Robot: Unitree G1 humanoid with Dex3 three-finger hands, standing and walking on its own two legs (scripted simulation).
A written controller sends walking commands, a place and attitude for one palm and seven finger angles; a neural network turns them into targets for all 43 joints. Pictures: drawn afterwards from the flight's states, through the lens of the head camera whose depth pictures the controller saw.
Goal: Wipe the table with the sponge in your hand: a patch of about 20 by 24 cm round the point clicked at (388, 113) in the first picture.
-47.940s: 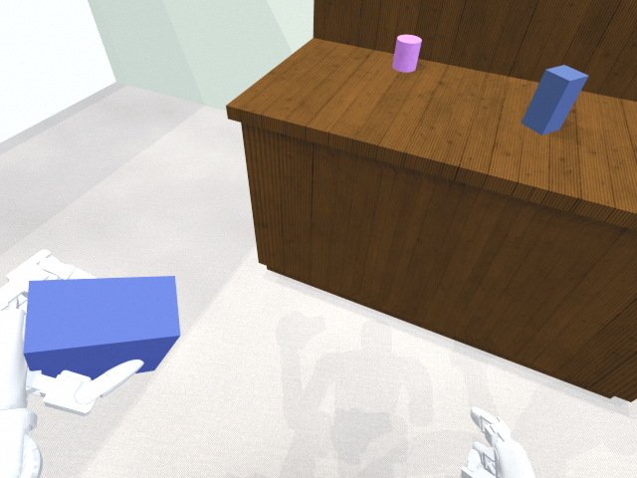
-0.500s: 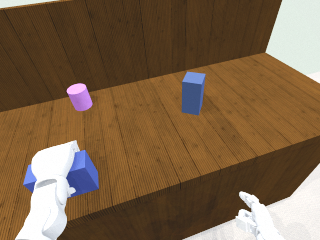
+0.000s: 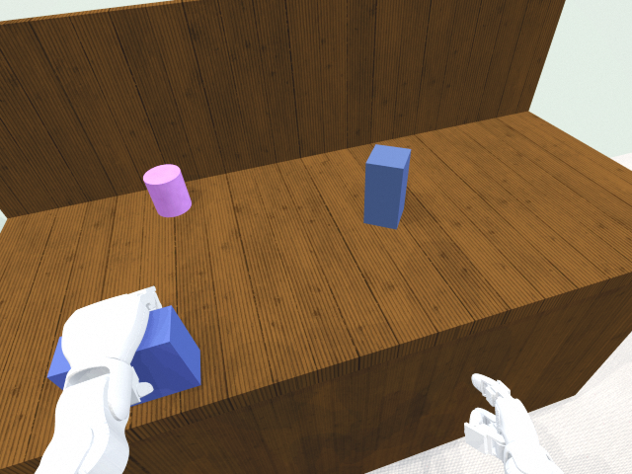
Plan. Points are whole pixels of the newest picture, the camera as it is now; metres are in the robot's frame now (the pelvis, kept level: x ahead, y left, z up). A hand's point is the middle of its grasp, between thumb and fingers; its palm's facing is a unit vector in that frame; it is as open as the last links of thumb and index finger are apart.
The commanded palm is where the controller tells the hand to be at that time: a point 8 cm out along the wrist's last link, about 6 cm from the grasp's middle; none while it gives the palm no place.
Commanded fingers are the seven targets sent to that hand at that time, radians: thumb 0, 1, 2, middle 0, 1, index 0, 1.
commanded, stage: lift the sponge slowly off the table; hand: left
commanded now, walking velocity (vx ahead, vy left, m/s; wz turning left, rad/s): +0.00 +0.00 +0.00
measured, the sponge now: (139, 368) +0.22 +0.28 +0.02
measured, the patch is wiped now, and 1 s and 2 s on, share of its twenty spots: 1.00 1.00 1.00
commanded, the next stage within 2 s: bring the sponge back beside the body in 1.76 s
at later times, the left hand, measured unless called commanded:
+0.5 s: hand (130, 340) +0.22 +0.27 +0.09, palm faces +0.06 -0.10 -0.99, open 9.9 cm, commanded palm +0.20 +0.27 +0.16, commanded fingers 0.00 0.10 1.30 -1.20 -1.60 -1.20 -1.60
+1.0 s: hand (115, 319) +0.23 +0.28 +0.12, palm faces +0.07 -0.08 -0.99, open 9.9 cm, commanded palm +0.20 +0.27 +0.19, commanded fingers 0.00 0.10 1.30 -1.20 -1.60 -1.20 -1.60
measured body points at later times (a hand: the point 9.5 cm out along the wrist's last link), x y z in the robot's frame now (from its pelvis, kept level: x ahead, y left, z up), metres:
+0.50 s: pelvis -0.01 -0.01 +0.00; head -0.05 -0.05 +0.45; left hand +0.21 +0.27 +0.15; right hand +0.24 -0.20 -0.07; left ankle +0.02 +0.11 -0.74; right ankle -0.02 -0.11 -0.74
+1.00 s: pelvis -0.02 -0.02 +0.00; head -0.05 -0.06 +0.45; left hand +0.22 +0.28 +0.17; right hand +0.23 -0.22 -0.07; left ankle +0.02 +0.11 -0.74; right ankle -0.02 -0.11 -0.74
